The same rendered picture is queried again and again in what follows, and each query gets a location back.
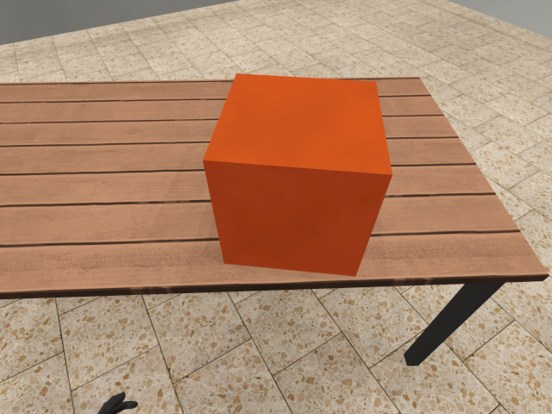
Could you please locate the carton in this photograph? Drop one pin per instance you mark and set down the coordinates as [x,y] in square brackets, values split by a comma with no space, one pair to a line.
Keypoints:
[297,170]

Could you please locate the left robot hand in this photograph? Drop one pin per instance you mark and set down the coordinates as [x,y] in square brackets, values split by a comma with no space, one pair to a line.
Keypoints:
[115,404]

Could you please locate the table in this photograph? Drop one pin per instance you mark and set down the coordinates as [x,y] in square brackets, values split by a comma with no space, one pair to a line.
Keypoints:
[103,192]

